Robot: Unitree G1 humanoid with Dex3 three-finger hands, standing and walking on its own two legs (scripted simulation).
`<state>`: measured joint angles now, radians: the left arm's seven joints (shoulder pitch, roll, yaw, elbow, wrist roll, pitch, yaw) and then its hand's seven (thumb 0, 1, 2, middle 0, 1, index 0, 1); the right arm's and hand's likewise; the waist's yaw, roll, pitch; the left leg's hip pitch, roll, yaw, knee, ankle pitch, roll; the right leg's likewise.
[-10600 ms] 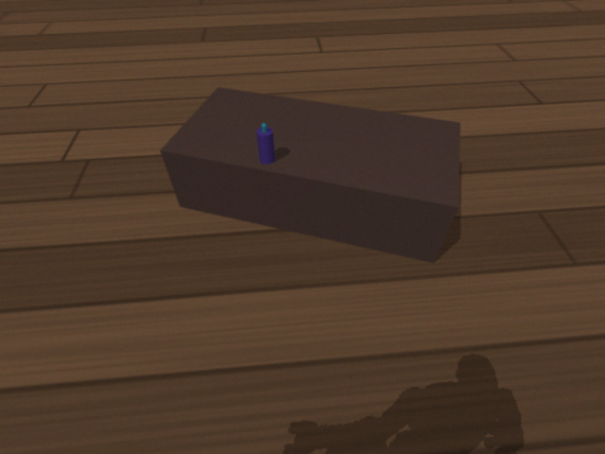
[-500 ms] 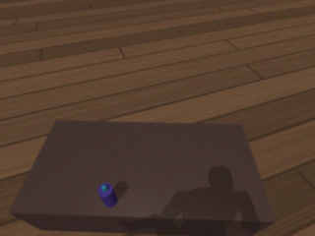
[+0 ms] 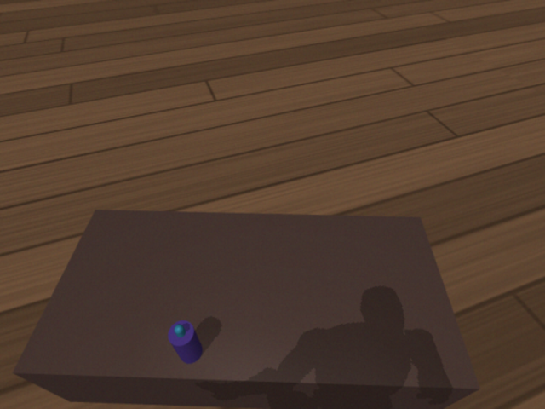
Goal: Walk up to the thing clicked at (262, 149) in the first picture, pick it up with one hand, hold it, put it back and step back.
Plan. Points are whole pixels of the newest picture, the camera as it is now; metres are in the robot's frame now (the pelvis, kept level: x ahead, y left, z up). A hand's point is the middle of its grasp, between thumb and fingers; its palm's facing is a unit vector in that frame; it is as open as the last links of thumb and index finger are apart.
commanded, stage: stand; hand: left
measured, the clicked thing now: (185, 340) +0.36 +0.24 -0.37
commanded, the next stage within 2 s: go down in 1.22 s
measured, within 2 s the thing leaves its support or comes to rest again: neither
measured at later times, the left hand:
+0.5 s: hand out of the picture +0.07 +0.26 -0.16, palm faces -0.02 -0.94 -0.34, open 7.4 cm
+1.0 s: hand out of the picture +0.05 +0.26 -0.16, palm faces -0.02 -0.94 -0.34, open 7.4 cm
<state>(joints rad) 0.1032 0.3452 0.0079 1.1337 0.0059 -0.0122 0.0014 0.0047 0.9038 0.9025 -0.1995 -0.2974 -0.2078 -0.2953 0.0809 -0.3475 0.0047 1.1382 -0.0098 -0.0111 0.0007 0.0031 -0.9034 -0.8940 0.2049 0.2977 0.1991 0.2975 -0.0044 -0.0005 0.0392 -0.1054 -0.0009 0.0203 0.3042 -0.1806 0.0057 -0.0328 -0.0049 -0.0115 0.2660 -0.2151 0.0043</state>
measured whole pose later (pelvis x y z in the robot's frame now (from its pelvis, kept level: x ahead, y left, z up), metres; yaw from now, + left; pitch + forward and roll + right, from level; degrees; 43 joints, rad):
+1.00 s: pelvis -0.01 +0.01 +0.00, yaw +0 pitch -2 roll +0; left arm 0.14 0.35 0.00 1.13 0.01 -0.01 0.00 0.01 0.90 0.90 -0.20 -0.30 -0.21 -0.30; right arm 0.11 -0.35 0.00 1.14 -0.01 -0.01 0.00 0.00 -0.90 -0.89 0.21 0.30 0.20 0.30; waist 0.00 0.00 0.05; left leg -0.11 -0.01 0.02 0.30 -0.17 0.02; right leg -0.04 -0.02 -0.01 0.27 -0.20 0.02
